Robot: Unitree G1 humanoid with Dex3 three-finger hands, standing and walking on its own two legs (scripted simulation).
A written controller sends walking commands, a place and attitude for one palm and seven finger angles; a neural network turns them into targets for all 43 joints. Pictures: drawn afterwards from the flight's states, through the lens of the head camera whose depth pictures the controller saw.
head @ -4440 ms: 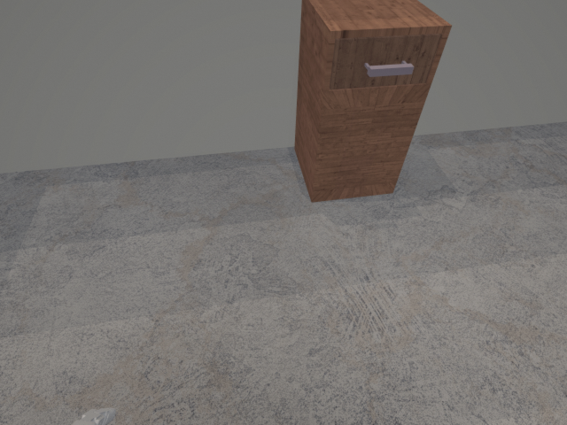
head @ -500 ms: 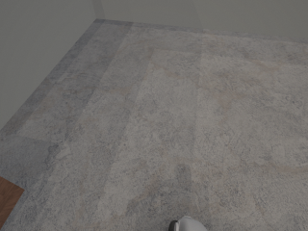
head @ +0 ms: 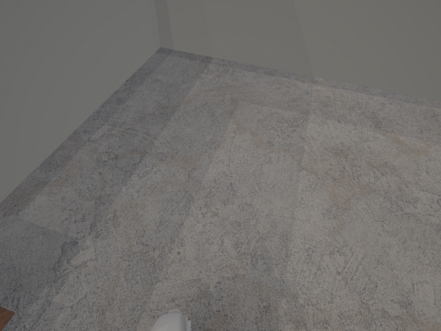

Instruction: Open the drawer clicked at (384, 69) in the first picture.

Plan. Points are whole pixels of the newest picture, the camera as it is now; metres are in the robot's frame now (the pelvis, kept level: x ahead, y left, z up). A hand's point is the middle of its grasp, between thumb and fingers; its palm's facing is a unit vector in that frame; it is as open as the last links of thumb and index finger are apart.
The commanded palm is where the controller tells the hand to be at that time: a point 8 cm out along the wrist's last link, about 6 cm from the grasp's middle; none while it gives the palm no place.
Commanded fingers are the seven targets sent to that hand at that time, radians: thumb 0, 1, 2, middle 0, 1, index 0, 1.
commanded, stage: turn to face it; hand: left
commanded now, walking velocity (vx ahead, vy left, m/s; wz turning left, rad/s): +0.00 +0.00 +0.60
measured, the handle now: out of the picture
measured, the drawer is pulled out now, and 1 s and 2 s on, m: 0.00 0.00 0.00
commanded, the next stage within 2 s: none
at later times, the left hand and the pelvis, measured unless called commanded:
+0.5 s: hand (109, 313) +0.17 +0.25 -0.15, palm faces +0.25 -0.94 -0.22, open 7.3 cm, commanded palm none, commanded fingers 0.00 0.90 0.90 -0.20 -0.30 -0.20 -0.30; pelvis +0.08 +0.03 +0.00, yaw +12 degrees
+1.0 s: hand out of the picture +0.02 +0.19 -0.16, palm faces +0.54 -0.80 -0.26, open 7.3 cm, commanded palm none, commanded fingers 0.00 0.90 0.90 -0.20 -0.30 -0.20 -0.30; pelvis +0.08 -0.01 +0.00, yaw +33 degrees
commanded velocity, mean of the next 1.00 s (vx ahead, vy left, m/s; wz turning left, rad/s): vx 0.00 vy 0.00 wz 0.60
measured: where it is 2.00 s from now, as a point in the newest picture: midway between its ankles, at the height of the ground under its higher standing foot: outside the picture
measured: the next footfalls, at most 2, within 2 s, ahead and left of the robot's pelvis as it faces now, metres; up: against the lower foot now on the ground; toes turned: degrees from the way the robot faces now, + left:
left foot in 0.08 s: +0.17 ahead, +0.12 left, +0.00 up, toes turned +10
right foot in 0.64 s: +0.16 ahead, -0.11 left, +0.00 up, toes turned +16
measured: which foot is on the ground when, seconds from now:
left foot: up 0.00-0.06, down 0.08-0.64, up 0.66-1.00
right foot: down 0.00-0.10, up 0.12-0.62, down 0.64-1.00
